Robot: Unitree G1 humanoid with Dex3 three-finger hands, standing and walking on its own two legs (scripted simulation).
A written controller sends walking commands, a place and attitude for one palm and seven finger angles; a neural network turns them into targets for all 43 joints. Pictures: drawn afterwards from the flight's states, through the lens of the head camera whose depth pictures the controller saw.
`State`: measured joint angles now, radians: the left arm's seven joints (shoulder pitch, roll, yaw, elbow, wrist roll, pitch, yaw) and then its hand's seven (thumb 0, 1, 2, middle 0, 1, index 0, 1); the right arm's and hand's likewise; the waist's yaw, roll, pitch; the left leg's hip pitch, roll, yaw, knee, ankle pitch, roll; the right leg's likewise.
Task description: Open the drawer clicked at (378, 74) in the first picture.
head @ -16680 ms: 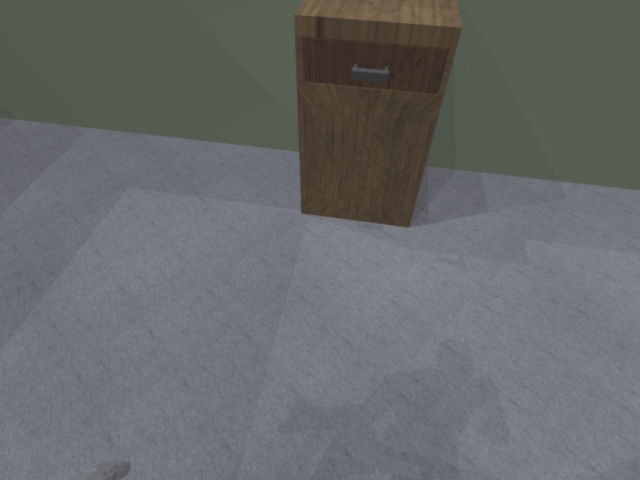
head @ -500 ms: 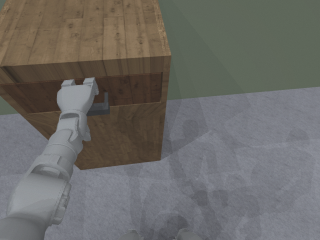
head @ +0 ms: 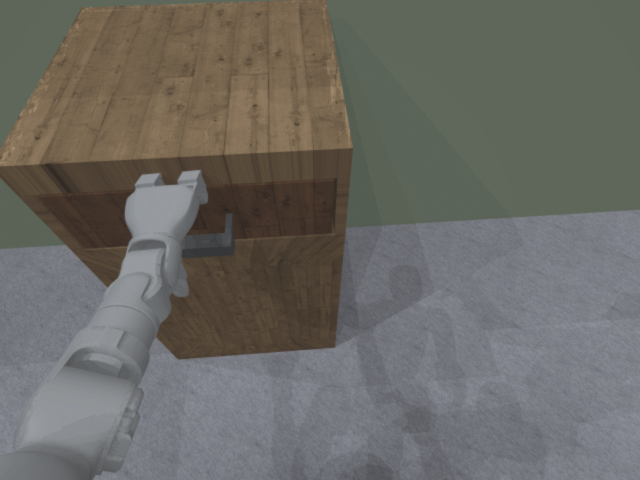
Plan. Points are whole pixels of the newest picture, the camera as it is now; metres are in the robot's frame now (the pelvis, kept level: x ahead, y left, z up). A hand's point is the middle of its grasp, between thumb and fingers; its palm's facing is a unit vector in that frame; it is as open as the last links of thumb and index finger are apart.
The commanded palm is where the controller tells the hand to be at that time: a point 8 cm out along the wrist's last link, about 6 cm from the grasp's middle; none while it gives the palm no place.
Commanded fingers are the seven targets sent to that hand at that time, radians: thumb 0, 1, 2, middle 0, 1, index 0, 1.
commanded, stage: re-aim the fingers above the handle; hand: left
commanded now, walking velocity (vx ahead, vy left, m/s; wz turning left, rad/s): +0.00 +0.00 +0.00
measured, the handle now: (198, 233) +0.49 +0.19 -0.04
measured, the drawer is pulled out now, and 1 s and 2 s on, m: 0.00 0.00 0.00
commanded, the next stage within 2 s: lower the fingers behind the handle in 1.86 s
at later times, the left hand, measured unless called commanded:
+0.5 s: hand (176, 234) +0.44 +0.20 +0.02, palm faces -0.05 -0.03 -1.00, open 13.7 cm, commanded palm +0.43 +0.20 +0.08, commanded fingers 0.00 -0.50 0.30 -0.30 -1.20 -0.30 -1.20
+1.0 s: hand (163, 238) +0.44 +0.22 +0.02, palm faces -0.04 -0.04 -1.00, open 13.8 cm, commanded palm +0.42 +0.21 +0.08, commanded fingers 0.00 -0.50 0.30 -0.30 -1.20 -0.30 -1.20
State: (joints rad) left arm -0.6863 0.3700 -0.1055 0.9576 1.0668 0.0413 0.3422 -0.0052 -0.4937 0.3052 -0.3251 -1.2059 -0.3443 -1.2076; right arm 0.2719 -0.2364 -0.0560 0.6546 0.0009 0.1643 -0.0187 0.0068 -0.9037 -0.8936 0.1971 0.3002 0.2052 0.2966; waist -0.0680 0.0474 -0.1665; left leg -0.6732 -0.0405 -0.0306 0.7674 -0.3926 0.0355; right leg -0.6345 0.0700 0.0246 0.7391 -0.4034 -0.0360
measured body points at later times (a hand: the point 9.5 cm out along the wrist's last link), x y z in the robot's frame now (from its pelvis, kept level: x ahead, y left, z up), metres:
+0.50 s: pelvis -0.01 +0.00 +0.00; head +0.06 +0.00 +0.44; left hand +0.44 +0.20 +0.07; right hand +0.01 -0.27 -0.14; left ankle -0.02 +0.10 -0.71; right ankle -0.04 -0.10 -0.71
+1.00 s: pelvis -0.02 +0.01 +0.00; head +0.05 +0.01 +0.44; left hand +0.43 +0.22 +0.07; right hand +0.01 -0.26 -0.13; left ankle -0.02 +0.10 -0.71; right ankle -0.04 -0.10 -0.71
